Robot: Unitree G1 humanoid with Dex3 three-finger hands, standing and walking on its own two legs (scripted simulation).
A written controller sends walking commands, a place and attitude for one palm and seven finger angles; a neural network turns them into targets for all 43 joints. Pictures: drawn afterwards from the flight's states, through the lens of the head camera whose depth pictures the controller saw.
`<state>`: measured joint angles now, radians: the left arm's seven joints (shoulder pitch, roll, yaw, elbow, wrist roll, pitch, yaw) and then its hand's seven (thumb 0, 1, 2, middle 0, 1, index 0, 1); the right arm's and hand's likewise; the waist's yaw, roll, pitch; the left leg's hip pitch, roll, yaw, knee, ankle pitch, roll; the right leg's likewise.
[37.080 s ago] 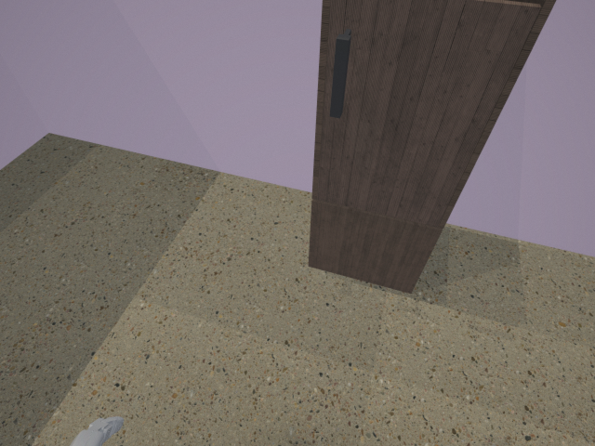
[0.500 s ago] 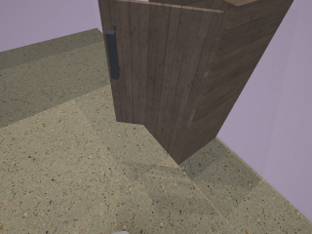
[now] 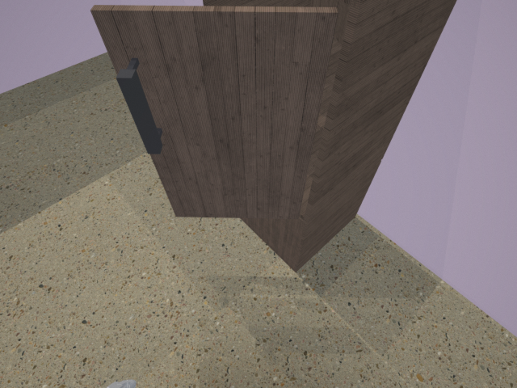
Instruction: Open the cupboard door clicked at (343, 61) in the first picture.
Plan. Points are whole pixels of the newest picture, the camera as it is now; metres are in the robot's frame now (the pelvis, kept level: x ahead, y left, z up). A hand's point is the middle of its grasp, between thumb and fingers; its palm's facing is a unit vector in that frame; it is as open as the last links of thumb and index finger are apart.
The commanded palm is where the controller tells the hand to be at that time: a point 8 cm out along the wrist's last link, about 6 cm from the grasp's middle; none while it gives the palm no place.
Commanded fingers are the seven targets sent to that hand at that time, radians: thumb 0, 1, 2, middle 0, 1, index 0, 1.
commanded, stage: come to a stop and stand still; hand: left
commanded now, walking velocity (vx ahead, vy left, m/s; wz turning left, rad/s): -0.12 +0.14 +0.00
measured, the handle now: (145, 108) +0.56 +0.24 +0.09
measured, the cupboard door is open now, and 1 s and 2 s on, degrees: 46 46 46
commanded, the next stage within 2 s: look again from close up in 0.76 s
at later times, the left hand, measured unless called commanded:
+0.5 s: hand out of the picture -0.02 +0.21 -0.18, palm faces +0.10 -0.97 -0.20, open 7.4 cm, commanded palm none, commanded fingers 0.00 0.90 0.90 -0.20 -0.30 -0.20 -0.30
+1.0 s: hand out of the picture -0.03 +0.20 -0.17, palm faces -0.01 -0.98 -0.20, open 7.3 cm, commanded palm none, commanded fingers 0.00 0.90 0.90 -0.20 -0.30 -0.20 -0.30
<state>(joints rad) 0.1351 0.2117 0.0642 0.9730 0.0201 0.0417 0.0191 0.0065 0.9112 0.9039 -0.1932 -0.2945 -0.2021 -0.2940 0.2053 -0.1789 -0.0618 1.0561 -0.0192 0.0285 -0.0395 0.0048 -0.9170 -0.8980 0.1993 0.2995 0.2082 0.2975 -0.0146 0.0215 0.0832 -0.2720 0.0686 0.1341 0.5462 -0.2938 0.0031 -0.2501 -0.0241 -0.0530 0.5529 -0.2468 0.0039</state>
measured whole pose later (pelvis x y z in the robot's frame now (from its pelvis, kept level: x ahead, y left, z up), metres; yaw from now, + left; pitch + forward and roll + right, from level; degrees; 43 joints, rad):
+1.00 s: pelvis -0.04 +0.02 +0.00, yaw +1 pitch +0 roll -1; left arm 0.27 0.15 -0.01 1.08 0.02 -0.01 0.04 0.01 0.91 0.90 -0.20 -0.29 -0.21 -0.29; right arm 0.30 -0.19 -0.01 1.06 -0.02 0.00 -0.01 0.01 -0.92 -0.90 0.19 0.30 0.20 0.30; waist -0.02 0.01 0.04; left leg -0.28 0.00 0.05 0.53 -0.25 0.03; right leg -0.18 -0.02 -0.01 0.50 -0.32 0.01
